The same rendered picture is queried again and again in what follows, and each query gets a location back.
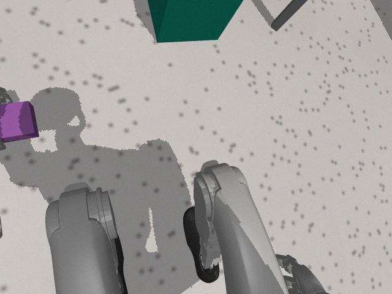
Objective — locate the right robot foot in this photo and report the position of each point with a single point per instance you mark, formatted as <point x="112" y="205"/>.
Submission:
<point x="193" y="241"/>

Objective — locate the left robot hand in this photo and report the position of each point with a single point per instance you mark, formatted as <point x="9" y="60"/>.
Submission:
<point x="4" y="99"/>

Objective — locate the right robot hand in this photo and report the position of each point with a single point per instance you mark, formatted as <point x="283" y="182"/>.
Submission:
<point x="303" y="280"/>

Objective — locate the left robot foot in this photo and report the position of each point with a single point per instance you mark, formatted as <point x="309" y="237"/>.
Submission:
<point x="120" y="265"/>

